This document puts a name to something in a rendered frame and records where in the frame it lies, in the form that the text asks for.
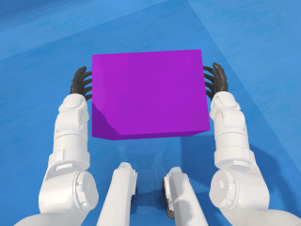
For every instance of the left robot hand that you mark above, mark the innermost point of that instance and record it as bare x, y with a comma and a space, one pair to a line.
78, 83

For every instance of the left robot upper arm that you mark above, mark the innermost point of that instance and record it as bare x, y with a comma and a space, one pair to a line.
65, 200

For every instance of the left robot thigh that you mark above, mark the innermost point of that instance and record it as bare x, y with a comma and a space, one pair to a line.
117, 205

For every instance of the right robot upper arm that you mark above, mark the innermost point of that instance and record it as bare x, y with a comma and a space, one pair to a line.
243, 199

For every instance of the robot left shin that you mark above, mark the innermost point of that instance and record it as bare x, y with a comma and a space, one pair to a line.
123, 165

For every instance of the robot left forearm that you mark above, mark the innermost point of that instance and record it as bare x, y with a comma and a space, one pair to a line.
70, 139

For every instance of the robot right forearm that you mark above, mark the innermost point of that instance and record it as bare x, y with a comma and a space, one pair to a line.
230, 135

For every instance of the carton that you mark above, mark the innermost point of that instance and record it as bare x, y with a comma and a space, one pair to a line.
148, 95

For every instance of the right robot hand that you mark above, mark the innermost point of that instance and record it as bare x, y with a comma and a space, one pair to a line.
219, 80

